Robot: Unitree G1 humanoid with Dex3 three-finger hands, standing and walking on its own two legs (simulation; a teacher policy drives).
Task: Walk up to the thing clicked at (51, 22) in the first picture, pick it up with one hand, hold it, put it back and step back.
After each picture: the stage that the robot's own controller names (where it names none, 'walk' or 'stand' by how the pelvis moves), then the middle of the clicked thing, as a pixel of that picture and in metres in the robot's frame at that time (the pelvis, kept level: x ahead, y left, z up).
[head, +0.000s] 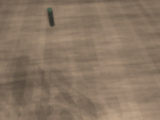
stand; (51, 17) +1.83 +0.40 -0.65
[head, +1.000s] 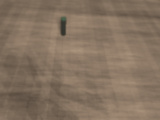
walk; (63, 26) +1.70 +0.16 -0.63
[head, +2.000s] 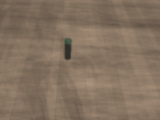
walk; (67, 49) +1.12 +0.11 -0.63
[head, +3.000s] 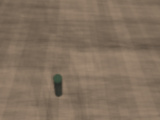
walk; (58, 86) +0.72 +0.16 -0.64
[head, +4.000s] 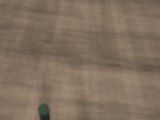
walk; (44, 115) +0.45 +0.19 -0.64
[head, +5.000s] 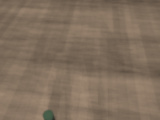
stand; out of the picture +0.46 +0.25 -0.64
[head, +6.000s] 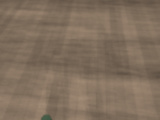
stand; out of the picture +0.43 +0.26 -0.66
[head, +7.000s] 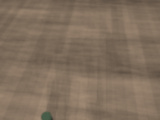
stand; out of the picture +0.45 +0.27 -0.66
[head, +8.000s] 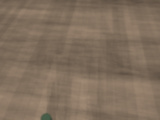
stand; out of the picture +0.44 +0.27 -0.66
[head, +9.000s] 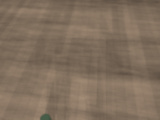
stand; out of the picture +0.43 +0.27 -0.66
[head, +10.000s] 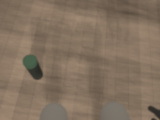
go down; (34, 68) +0.49 +0.26 -0.42
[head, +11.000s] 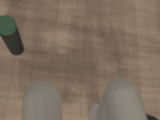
go down; (12, 38) +0.53 +0.28 -0.25
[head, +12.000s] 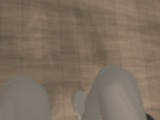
close in; out of the picture +0.51 +0.31 -0.19
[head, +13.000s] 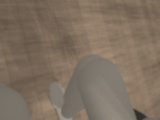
close; out of the picture +0.50 +0.34 -0.17
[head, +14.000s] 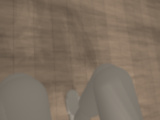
lift; out of the picture +0.42 +0.31 -0.13
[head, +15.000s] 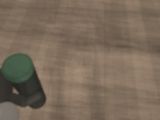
lift; (29, 86) +0.32 +0.18 +0.03
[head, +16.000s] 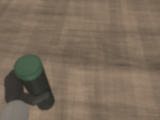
hold; (38, 87) +0.32 +0.16 +0.04
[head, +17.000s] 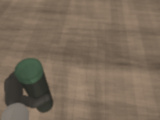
hold; (38, 89) +0.32 +0.16 +0.02
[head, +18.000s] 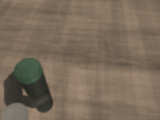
crouch; (37, 89) +0.32 +0.16 +0.02
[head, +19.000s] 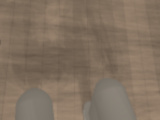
crouch; out of the picture +0.49 +0.27 -0.04
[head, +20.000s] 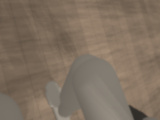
lower; out of the picture +0.48 +0.30 -0.18
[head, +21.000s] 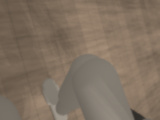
lower; out of the picture +0.49 +0.31 -0.18
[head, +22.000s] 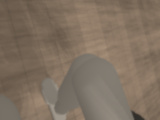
lower; out of the picture +0.49 +0.33 -0.18
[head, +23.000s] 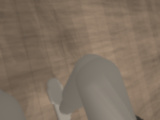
lower; out of the picture +0.49 +0.34 -0.17
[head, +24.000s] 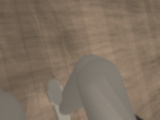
loosen; out of the picture +0.49 +0.33 -0.17
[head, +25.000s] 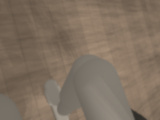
withdraw; out of the picture +0.48 +0.33 -0.18
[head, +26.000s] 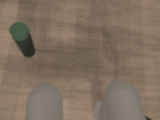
walk; (24, 42) +0.52 +0.25 -0.30
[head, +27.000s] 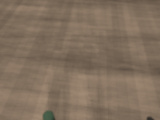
stand; out of the picture +0.44 +0.22 -0.59
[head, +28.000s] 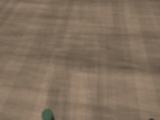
stand; out of the picture +0.44 +0.23 -0.60
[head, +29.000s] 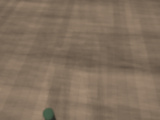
stand; out of the picture +0.45 +0.23 -0.60
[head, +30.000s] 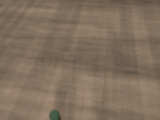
stand; out of the picture +0.46 +0.23 -0.66
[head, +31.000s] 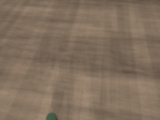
stand; out of the picture +0.43 +0.24 -0.66
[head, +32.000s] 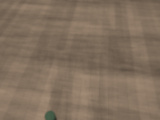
walk; out of the picture +0.43 +0.24 -0.66
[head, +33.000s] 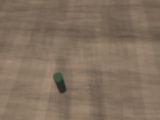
walk; (60, 83) +0.61 +0.22 -0.64
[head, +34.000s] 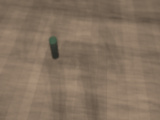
walk; (54, 48) +0.96 +0.22 -0.63
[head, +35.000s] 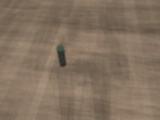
stand; (61, 56) +1.05 +0.24 -0.64
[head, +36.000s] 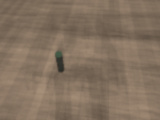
stand; (59, 62) +1.05 +0.24 -0.66
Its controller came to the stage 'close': yes
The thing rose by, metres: 0.68
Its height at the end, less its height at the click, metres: +0.00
